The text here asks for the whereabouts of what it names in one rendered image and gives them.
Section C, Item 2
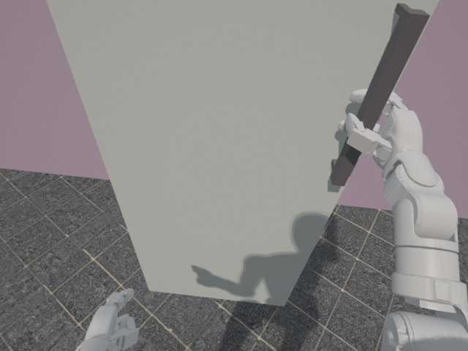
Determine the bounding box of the right robot hand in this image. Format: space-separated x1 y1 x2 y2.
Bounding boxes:
337 88 423 170

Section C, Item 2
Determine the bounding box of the fridge door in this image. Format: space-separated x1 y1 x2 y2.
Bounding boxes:
46 0 439 306

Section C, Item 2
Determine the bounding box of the handle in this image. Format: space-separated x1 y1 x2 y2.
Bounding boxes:
331 3 430 186

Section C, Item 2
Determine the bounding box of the robot right upper arm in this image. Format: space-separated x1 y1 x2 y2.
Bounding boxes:
381 311 468 351

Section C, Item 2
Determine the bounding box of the left robot hand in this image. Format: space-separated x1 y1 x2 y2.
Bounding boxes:
84 288 140 351

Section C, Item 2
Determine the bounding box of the robot right forearm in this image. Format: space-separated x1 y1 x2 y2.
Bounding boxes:
382 151 468 333

